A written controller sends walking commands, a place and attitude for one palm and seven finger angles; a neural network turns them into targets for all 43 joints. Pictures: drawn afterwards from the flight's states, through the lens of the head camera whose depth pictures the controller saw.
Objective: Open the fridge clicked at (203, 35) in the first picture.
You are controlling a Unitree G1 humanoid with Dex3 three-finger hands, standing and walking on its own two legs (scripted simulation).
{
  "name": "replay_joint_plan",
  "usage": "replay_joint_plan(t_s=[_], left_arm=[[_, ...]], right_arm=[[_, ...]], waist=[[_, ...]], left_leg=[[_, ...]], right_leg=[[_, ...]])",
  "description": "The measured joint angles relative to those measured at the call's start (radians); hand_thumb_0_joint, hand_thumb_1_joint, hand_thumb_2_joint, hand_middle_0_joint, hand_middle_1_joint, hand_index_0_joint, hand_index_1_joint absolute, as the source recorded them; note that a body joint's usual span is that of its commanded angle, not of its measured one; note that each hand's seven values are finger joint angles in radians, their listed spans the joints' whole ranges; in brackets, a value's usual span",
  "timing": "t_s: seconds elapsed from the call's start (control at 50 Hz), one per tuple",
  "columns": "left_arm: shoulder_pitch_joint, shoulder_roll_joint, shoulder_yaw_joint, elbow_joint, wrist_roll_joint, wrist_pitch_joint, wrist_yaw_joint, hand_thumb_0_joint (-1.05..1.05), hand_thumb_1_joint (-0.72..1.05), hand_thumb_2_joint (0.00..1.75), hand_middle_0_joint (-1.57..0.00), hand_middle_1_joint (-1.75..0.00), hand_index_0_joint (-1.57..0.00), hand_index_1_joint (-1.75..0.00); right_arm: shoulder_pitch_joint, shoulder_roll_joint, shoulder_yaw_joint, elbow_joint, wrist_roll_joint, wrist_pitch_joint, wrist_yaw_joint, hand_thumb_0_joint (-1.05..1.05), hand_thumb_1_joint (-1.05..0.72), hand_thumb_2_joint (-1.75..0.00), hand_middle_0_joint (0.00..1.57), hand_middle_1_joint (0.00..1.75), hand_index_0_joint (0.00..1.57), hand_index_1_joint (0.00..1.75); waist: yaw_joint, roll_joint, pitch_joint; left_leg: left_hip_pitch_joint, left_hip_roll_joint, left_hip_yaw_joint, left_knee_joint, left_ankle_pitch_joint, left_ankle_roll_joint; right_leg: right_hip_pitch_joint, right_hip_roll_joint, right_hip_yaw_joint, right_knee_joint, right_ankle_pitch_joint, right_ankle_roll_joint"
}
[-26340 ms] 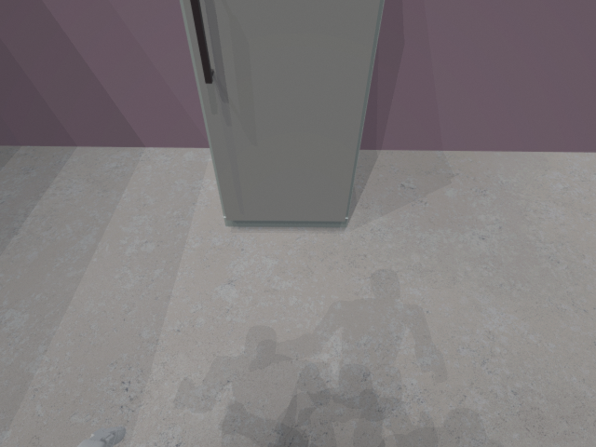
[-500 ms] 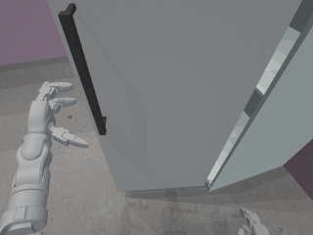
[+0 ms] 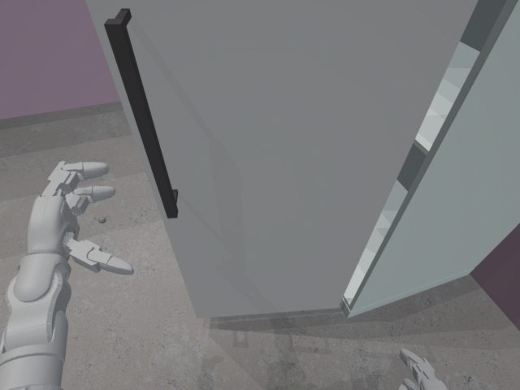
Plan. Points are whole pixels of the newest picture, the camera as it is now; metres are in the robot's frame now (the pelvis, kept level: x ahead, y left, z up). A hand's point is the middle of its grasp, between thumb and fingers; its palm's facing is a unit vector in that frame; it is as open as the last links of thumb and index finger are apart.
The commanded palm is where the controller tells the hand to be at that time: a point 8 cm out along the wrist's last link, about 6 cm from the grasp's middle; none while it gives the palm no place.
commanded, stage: slip the hand off the handle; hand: left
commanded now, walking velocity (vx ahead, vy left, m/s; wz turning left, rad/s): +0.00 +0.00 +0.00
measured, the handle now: (153, 134) +0.45 +0.21 +0.17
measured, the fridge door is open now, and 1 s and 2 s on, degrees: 76 76 76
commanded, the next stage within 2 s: draw the hand back to the body in 0.34 s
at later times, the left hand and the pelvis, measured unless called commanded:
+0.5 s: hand (85, 258) +0.24 +0.25 +0.13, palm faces +0.24 -0.96 -0.12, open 14.7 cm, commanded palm +0.21 +0.29 +0.14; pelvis +0.00 -0.01 +0.00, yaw +1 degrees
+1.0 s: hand (54, 271) +0.21 +0.26 +0.16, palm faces +0.31 -0.95 -0.08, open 14.5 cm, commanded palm +0.17 +0.30 +0.17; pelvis +0.01 -0.01 +0.01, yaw +2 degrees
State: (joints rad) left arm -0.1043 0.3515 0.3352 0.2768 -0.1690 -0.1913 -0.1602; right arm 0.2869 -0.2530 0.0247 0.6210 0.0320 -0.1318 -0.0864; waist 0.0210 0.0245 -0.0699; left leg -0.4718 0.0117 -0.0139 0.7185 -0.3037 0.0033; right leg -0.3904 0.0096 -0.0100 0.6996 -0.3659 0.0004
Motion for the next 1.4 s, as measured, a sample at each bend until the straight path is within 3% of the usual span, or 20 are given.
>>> replay_joint_plan(t_s=[0.12, 0.3, 0.48, 0.52, 0.56, 0.62, 0.68, 0.82, 0.92, 0.98, 1.06, 1.16, 1.4], left_arm=[[0.027, 0.0, -0.025, -0.051, -0.005, -0.011, 0.002, -0.01, -0.55, 0.2, -0.25, -1.15, -0.26, -1.15], [0.118, -0.01, -0.031, -0.114, -0.036, 0.034, -0.016, -0.01, -0.55, 0.2, -0.25, -1.15, -0.26, -1.15], [0.24, -0.025, -0.032, -0.248, -0.044, 0.012, -0.015, -0.01, -0.55, 0.2, -0.25, -1.15, -0.26, -1.15], [0.214, -0.041, -0.014, -0.235, -0.139, 0.064, -0.045, -0.01, -0.55, 0.2, -0.25, -1.15, -0.26, -1.15], [0.183, -0.058, 0.014, -0.225, -0.196, 0.143, -0.065, -0.01, -0.55, 0.2, -0.25, -1.15, -0.26, -1.15], [0.185, -0.047, 0.023, -0.257, -0.173, 0.23, -0.057, -0.01, -0.55, 0.2, -0.25, -1.15, -0.26, -1.15], [0.231, -0.03, 0.009, -0.327, -0.143, 0.27, -0.047, -0.01, -0.55, 0.2, -0.25, -1.15, -0.25, -1.15], [0.304, -0.048, 0.038, -0.411, -0.193, 0.307, -0.056, -0.01, -0.55, 0.2, -0.25, -1.15, -0.26, -1.15], [0.336, -0.05, 0.056, -0.44, -0.164, 0.339, -0.032, -0.01, -0.54, 0.2, -0.25, -1.15, -0.25, -1.14], [0.346, -0.052, 0.048, -0.468, -0.16, 0.329, -0.036, -0.01, -0.51, 0.21, -0.25, -1.13, -0.25, -1.13], [0.366, -0.015, 0.002, -0.499, -0.033, 0.26, 0.105, -0.01, -0.44, 0.25, -0.25, -1.09, -0.25, -1.08], [0.409, -0.011, -0.021, -0.512, 0.04, 0.199, 0.208, -0.01, -0.29, 0.32, -0.24, -1.0, -0.25, -1.0], [0.46, -0.011, -0.015, -0.534, 0.087, 0.124, 0.262, 0.0, 0.12, 0.52, -0.23, -0.76, -0.24, -0.75]], right_arm=[[-0.029, 0.003, 0.008, 0.001, 0.002, -0.03, -0.011, 0.01, -0.9, -0.9, 0.2, 0.3, 0.2, 0.3], [-0.049, 0.01, 0.022, -0.014, 0.004, -0.057, -0.018, 0.01, -0.9, -0.9, 0.2, 0.3, 0.2, 0.3], [-0.042, 0.003, 0.019, -0.008, -0.005, -0.082, -0.018, 0.01, -0.9, -0.9, 0.2, 0.3, 0.2, 0.3], [-0.048, 0.002, 0.026, 0.013, 0.012, -0.09, -0.034, 0.01, -0.9, -0.9, 0.2, 0.3, 0.2, 0.3], [-0.049, 0.003, 0.032, 0.032, 0.023, -0.101, -0.054, 0.01, -0.9, -0.9, 0.2, 0.3, 0.2, 0.3], [-0.045, 0.008, 0.037, 0.029, 0.024, -0.119, -0.06, 0.01, -0.9, -0.9, 0.2, 0.3, 0.2, 0.3], [-0.045, 0.011, 0.035, 0.004, 0.019, -0.132, -0.045, 0.01, -0.9, -0.9, 0.2, 0.3, 0.2, 0.3], [-0.053, 0.017, 0.038, -0.006, 0.017, -0.123, -0.031, 0.01, -0.9, -0.9, 0.2, 0.3, 0.2, 0.3], [-0.051, 0.014, 0.037, -0.006, 0.017, -0.111, -0.032, 0.01, -0.9, -0.9, 0.2, 0.3, 0.2, 0.3], [-0.05, 0.008, 0.037, -0.001, 0.015, -0.12, -0.04, 0.01, -0.9, -0.9, 0.2, 0.3, 0.2, 0.3], [-0.072, 0.009, 0.039, 0.02, -0.016, -0.116, -0.039, 0.01, -0.9, -0.9, 0.2, 0.3, 0.2, 0.3], [-0.084, 0.017, 0.035, 0.028, -0.031, -0.089, -0.033, 0.01, -0.9, -0.9, 0.2, 0.3, 0.2, 0.3], [-0.073, 0.029, 0.024, 0.071, -0.043, -0.052, -0.033, 0.01, -0.9, -0.9, 0.2, 0.3, 0.2, 0.3]], waist=[[0.012, 0.006, 0.005], [0.024, 0.009, -0.004], [0.042, 0.009, 0.004], [0.047, 0.012, 0.012], [0.052, 0.014, 0.011], [0.052, 0.012, -0.006], [0.046, 0.018, -0.014], [0.052, 0.014, -0.024], [0.064, 0.01, -0.014], [0.069, 0.015, -0.005], [0.06, 0.021, 0.02], [0.053, 0.025, 0.056], [0.055, 0.024, 0.079]], left_leg=[[0.004, 0.0, -0.013, 0.0, 0.01, -0.005], [0.033, 0.001, -0.011, -0.023, 0.018, -0.01], [0.046, -0.001, -0.024, -0.012, 0.005, -0.013], [0.059, -0.002, -0.032, -0.018, 0.007, -0.014], [0.08, -0.002, -0.037, -0.036, 0.012, -0.015], [0.104, -0.005, -0.032, -0.063, 0.019, -0.012], [0.125, -0.007, -0.023, -0.083, 0.022, -0.01], [0.148, -0.01, -0.016, -0.105, 0.028, -0.01], [0.157, -0.009, -0.025, -0.107, 0.033, -0.012], [0.162, -0.01, -0.033, -0.105, 0.035, -0.012], [0.184, -0.01, -0.037, -0.128, 0.051, -0.013], [0.217, -0.012, -0.027, -0.175, 0.078, -0.009], [0.301, -0.018, -0.009, -0.257, 0.102, -0.001]], right_leg=[[0.008, 0.002, -0.012, 0.0, 0.006, -0.005], [0.031, 0.002, -0.01, -0.012, 0.009, -0.008], [0.052, 0.001, -0.024, -0.009, -0.005, -0.011], [0.071, 0.001, -0.031, -0.022, -0.002, -0.011], [0.097, 0.001, -0.036, -0.046, 0.006, -0.011], [0.118, -0.002, -0.032, -0.07, 0.012, -0.01], [0.133, -0.005, -0.023, -0.083, 0.015, -0.009], [0.15, -0.009, -0.016, -0.095, 0.017, -0.007], [0.164, -0.007, -0.025, -0.102, 0.02, -0.01], [0.174, -0.007, -0.033, -0.105, 0.023, -0.01], [0.198, -0.006, -0.037, -0.131, 0.04, -0.01], [0.222, -0.01, -0.028, -0.165, 0.063, -0.007], [0.298, -0.018, -0.011, -0.243, 0.09, 0.002]])
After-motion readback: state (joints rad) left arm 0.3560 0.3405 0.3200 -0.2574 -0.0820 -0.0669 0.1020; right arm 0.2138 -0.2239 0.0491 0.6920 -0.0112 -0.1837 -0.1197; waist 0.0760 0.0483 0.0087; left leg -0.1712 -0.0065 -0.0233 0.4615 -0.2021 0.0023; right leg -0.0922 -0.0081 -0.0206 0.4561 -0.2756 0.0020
